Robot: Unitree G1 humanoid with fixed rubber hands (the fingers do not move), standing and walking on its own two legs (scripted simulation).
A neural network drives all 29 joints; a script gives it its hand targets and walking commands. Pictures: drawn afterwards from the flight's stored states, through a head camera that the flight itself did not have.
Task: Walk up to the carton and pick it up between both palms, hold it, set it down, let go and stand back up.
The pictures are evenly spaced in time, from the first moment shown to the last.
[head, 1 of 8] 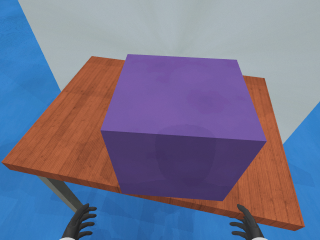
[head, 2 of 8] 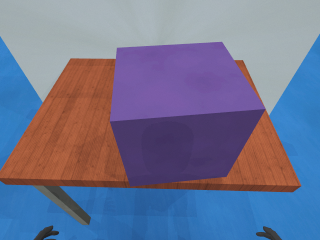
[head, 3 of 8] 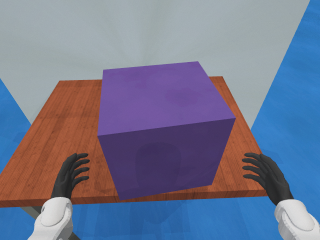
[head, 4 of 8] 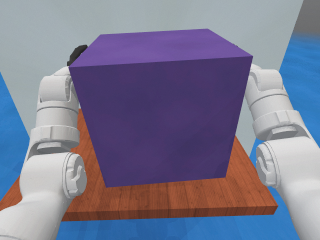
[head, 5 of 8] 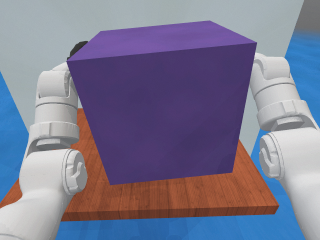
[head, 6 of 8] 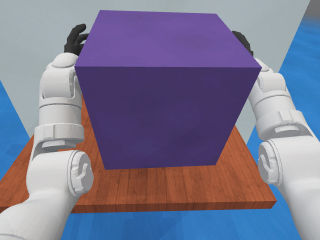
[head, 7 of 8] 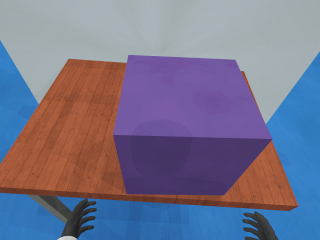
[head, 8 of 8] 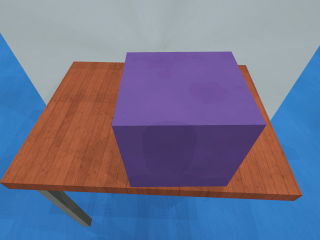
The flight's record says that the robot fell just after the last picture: no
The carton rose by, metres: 0.25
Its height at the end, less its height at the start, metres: +0.00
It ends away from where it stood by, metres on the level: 0.01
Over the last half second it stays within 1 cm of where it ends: yes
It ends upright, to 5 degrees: yes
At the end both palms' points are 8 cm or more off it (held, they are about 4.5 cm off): yes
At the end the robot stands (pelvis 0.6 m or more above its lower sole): yes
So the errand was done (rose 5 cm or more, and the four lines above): yes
